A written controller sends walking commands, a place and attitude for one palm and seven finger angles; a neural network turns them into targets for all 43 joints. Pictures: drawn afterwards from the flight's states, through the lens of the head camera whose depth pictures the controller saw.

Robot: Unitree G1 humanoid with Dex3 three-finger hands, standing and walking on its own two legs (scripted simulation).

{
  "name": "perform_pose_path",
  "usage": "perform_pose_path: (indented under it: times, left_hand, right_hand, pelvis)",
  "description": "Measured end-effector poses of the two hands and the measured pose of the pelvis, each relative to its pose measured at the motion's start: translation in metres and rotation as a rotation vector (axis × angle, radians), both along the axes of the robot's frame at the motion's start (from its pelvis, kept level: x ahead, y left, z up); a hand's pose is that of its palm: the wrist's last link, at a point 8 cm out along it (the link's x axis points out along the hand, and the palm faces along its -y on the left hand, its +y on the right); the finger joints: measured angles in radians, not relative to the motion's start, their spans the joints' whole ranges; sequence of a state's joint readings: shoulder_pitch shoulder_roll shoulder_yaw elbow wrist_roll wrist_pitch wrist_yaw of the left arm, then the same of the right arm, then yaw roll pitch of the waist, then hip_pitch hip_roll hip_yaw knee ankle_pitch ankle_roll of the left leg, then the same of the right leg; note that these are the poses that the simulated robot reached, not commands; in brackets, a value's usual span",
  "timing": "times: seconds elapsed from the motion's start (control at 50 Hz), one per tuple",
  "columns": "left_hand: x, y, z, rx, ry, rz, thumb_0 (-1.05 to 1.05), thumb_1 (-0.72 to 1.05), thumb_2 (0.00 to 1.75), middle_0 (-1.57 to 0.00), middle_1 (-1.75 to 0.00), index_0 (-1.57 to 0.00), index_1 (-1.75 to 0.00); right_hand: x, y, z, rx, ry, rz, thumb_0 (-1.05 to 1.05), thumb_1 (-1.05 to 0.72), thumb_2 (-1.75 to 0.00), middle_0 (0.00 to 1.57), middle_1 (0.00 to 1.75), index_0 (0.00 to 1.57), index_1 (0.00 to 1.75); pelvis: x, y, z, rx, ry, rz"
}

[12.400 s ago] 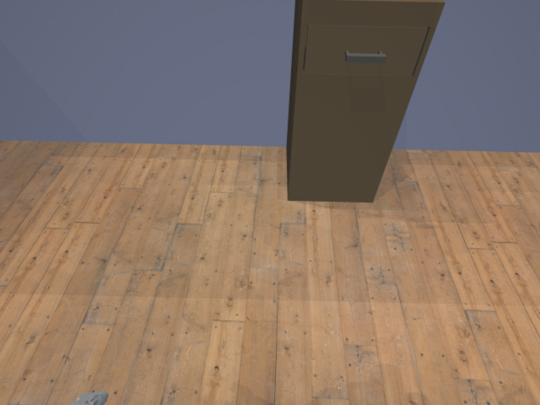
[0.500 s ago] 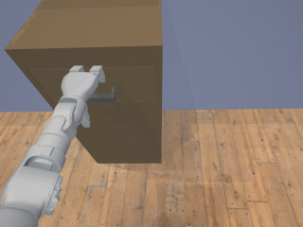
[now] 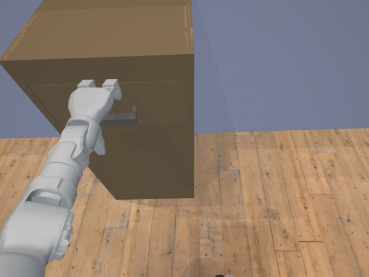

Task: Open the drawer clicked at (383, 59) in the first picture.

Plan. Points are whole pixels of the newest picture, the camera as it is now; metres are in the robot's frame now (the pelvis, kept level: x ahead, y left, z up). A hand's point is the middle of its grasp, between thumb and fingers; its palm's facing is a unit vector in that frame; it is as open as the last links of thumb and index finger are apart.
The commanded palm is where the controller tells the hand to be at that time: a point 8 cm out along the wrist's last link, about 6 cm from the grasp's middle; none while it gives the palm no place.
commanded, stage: move the hooked fingers above the handle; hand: left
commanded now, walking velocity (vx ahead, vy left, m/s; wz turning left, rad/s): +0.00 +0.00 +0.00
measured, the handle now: (113, 113) +0.52 +0.20 +0.01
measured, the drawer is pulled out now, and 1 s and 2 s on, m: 0.00 0.00 0.00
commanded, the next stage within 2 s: lower the fingers behind the handle in 0.28 s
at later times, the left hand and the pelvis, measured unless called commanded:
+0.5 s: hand (97, 118) +0.46 +0.22 +0.05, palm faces -0.04 -0.01 -1.00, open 13.8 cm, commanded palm +0.44 +0.22 +0.11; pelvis +0.01 +0.00 +0.00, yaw +0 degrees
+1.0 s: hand (106, 126) +0.46 +0.20 +0.02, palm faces -0.05 -0.02 -1.00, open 13.8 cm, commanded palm +0.44 +0.21 +0.08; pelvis +0.00 +0.00 -0.01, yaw +0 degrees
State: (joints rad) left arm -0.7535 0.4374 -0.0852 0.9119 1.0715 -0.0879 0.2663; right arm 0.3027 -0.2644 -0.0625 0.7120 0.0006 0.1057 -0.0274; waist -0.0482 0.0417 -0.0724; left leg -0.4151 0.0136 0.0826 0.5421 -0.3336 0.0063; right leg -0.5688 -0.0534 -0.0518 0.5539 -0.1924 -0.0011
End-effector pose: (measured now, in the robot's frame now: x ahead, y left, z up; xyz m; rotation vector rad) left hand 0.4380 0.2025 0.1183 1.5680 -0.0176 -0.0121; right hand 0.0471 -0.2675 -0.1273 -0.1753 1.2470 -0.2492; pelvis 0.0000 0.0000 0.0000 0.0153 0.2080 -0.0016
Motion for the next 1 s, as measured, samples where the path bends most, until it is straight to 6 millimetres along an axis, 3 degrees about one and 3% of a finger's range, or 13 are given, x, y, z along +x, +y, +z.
perform_pose_path:
  times: [0.14, 0.26, 0.52, 1.0]
  left_hand:
    - [0.005, -0.003, 0.004, 0.003, 0.015, 0.022, 0.00, -0.49, 0.30, -0.32, -1.20, -0.31, -1.20]
    - [0.008, -0.003, 0.000, -0.010, 0.038, 0.017, 0.00, -0.49, 0.30, -0.32, -1.20, -0.31, -1.20]
    - [0.008, 0.015, -0.012, -0.010, 0.050, 0.032, 0.00, -0.49, 0.30, -0.32, -1.20, -0.31, -1.20]
    - [0.007, 0.002, -0.041, -0.013, 0.050, 0.014, 0.00, -0.49, 0.30, -0.32, -1.20, -0.31, -1.20]
  right_hand:
    - [0.021, 0.004, 0.002, 0.004, -0.056, 0.022, 0.01, -0.91, -0.90, 0.20, 0.30, 0.20, 0.29]
    - [0.027, 0.005, 0.004, 0.002, -0.075, 0.024, 0.01, -0.91, -0.90, 0.20, 0.30, 0.20, 0.29]
    - [0.007, 0.000, 0.000, -0.012, 0.013, 0.010, 0.01, -0.91, -0.90, 0.20, 0.30, 0.20, 0.29]
    - [-0.007, 0.006, -0.009, 0.001, 0.035, -0.001, 0.01, -0.91, -0.90, 0.20, 0.30, 0.20, 0.29]
  pelvis:
    - [0.000, 0.001, 0.000, 0.000, -0.004, 0.002]
    - [0.002, 0.001, 0.000, 0.001, -0.003, -0.003]
    - [0.007, 0.001, -0.002, -0.004, 0.020, 0.001]
    - [0.002, 0.004, -0.009, -0.004, 0.059, -0.002]
